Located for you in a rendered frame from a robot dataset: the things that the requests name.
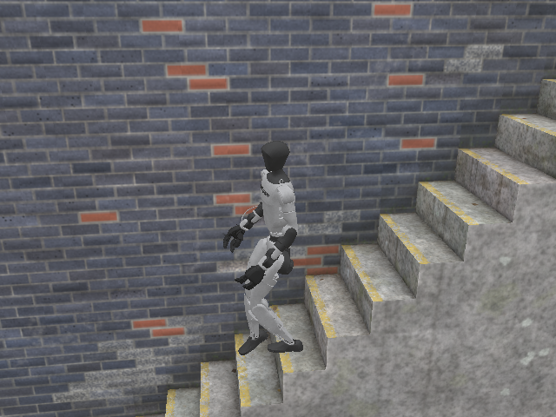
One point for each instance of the robot right forearm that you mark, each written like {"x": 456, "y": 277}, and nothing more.
{"x": 252, "y": 218}

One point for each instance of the right robot thigh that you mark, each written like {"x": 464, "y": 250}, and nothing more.
{"x": 259, "y": 251}

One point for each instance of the right robot hand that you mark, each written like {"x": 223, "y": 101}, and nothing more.
{"x": 237, "y": 233}

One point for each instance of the left robot hand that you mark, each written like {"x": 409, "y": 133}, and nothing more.
{"x": 254, "y": 274}

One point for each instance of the robot left shin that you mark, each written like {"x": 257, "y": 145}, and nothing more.
{"x": 270, "y": 321}

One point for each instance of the left robot upper arm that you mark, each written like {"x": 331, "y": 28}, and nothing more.
{"x": 286, "y": 198}

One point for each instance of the robot left forearm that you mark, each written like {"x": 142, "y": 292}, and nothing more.
{"x": 273, "y": 253}

